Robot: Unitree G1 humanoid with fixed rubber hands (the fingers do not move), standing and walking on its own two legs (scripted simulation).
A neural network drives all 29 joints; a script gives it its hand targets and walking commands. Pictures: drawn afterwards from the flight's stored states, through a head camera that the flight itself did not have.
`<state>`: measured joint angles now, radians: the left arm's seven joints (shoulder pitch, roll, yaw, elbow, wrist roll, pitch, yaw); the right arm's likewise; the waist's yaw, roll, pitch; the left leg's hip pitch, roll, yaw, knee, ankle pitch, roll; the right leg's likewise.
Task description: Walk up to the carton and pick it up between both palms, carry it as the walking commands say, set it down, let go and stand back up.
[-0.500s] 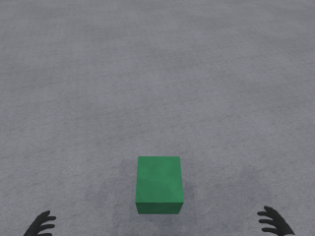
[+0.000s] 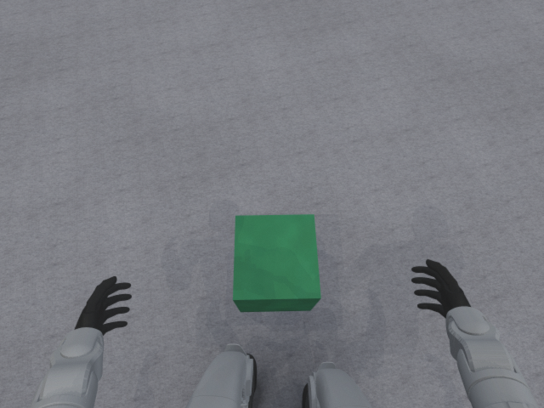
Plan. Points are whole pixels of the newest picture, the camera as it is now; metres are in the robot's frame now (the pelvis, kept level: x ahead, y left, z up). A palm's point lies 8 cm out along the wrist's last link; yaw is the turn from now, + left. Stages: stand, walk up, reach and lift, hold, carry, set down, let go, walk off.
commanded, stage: reach and lift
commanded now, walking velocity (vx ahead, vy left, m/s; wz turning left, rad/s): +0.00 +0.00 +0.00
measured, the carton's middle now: (275, 266) +0.46 +0.02 -0.60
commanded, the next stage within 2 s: none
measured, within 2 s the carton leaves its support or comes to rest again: neither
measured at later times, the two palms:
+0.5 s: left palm (133, 257) +0.34 +0.27 -0.13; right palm (397, 243) +0.39 -0.20 -0.13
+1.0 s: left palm (168, 224) +0.43 +0.24 -0.19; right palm (370, 220) +0.46 -0.17 -0.19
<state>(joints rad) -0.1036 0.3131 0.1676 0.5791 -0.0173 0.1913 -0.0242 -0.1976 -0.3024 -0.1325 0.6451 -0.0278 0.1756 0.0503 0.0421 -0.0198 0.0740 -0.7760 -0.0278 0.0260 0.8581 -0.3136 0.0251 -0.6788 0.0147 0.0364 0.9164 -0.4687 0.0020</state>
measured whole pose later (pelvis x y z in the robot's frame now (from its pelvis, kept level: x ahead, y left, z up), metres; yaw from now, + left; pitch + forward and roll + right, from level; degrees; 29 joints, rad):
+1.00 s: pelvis -0.05 +0.01 -0.08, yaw -2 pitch +46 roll -3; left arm -1.01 0.25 0.37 0.82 0.02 0.13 -0.03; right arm -1.05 -0.27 -0.29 0.86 0.00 0.12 0.02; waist 0.05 -0.01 -0.06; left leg -1.63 -0.02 -0.02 1.07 -0.23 0.03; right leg -1.53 0.05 0.01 1.13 -0.40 0.02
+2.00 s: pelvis -0.09 +0.00 -0.33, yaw -4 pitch +42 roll -2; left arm -1.30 0.37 0.24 1.07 -0.18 0.06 0.07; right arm -1.33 -0.36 -0.10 1.02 0.19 0.09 -0.10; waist 0.07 -0.01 0.23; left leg -2.34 0.00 -0.01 2.04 -0.43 0.01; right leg -2.22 0.09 -0.01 2.15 -0.66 0.02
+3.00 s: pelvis -0.10 +0.00 -0.35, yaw -5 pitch +39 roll -1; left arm -1.45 0.34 0.13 1.24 -0.25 -0.02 0.12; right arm -1.46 -0.32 0.03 1.13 0.23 0.04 -0.16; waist 0.08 -0.01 0.34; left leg -2.34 0.03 0.01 2.11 -0.44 0.03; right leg -2.24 0.08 -0.01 2.21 -0.64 0.02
